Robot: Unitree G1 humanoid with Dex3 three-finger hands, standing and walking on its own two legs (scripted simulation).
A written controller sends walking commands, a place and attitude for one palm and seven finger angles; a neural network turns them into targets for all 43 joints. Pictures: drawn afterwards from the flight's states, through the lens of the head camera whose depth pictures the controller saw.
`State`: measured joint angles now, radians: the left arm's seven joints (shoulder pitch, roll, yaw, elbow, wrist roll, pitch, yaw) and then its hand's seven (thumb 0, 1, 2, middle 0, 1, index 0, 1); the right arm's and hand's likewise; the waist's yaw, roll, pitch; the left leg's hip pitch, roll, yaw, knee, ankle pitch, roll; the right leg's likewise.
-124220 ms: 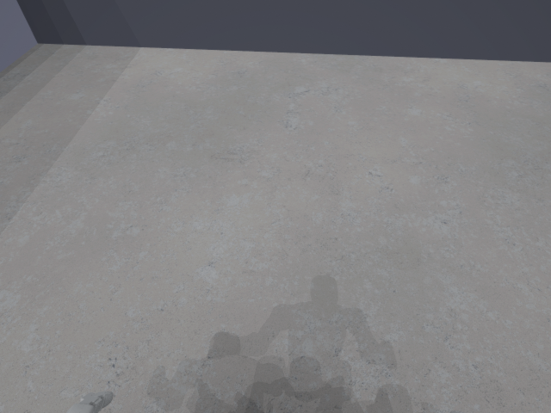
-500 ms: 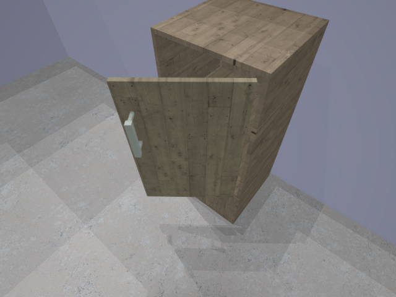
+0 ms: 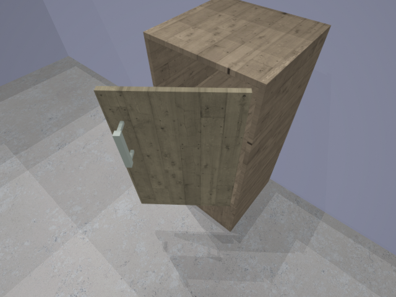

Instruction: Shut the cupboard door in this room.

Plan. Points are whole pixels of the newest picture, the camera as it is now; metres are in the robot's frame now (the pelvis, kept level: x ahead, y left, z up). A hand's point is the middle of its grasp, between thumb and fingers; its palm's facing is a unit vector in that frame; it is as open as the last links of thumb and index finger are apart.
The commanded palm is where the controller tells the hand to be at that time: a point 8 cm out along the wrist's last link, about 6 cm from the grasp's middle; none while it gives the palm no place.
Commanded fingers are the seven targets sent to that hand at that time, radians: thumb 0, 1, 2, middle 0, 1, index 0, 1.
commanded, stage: come to a stop and stand still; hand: left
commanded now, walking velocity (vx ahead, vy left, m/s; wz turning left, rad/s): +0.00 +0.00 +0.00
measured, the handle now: (125, 145) +0.50 +0.25 -0.05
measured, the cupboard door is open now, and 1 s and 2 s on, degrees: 38 38 38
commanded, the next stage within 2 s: look again from close up in 0.30 s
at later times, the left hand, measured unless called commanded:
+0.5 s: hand out of the picture +0.00 +0.15 -0.18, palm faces +0.06 -0.98 -0.18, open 7.4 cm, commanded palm none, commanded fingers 0.00 0.90 0.90 -0.20 -0.30 -0.20 -0.30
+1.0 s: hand out of the picture -0.02 +0.17 -0.17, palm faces +0.06 -0.98 -0.17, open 7.4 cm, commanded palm none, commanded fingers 0.00 0.90 0.90 -0.20 -0.30 -0.20 -0.30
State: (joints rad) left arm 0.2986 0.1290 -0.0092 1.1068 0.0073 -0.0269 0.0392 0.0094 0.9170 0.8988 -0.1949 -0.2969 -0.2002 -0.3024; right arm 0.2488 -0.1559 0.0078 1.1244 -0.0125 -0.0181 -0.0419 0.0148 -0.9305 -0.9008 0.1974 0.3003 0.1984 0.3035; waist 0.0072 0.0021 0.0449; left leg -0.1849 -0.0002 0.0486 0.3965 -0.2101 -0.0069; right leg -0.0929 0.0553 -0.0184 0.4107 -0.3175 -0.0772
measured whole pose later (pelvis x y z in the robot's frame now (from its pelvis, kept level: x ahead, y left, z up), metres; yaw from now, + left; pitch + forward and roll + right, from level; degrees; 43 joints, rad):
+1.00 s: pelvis +0.01 +0.01 +0.00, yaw +0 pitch -1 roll +1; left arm 0.33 0.12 -0.01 1.12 0.00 -0.02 0.04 0.00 0.91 0.90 -0.19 -0.30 -0.20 -0.30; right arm 0.28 -0.13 0.02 1.15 -0.01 -0.02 -0.04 0.01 -0.92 -0.90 0.20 0.30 0.20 0.30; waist 0.01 -0.02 0.05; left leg -0.15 -0.01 0.04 0.39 -0.22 0.00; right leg -0.05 0.04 -0.02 0.38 -0.32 -0.07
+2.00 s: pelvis +0.06 -0.01 -0.02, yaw +0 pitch -3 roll -1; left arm 0.21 0.19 0.02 0.89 0.03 0.01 0.02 0.00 0.91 0.90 -0.20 -0.30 -0.20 -0.30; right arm 0.21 -0.23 -0.07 0.94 -0.02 0.03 -0.02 0.01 -0.91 -0.90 0.20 0.30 0.20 0.30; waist -0.03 0.04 0.02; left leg -0.32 0.04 -0.04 0.73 -0.37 0.01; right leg -0.27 0.00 -0.02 0.70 -0.38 0.00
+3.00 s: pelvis +0.04 +0.03 +0.00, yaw +1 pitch -3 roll +0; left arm 0.22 0.30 0.00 1.07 0.02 -0.01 0.00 0.00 0.90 0.90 -0.20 -0.30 -0.20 -0.30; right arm 0.13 -0.29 -0.01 1.10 -0.01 -0.01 0.01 0.01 -0.91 -0.90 0.20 0.30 0.20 0.30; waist 0.02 -0.03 0.03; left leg -0.21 -0.02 -0.03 0.42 -0.16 0.02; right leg -0.15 -0.06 -0.01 0.39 -0.19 0.06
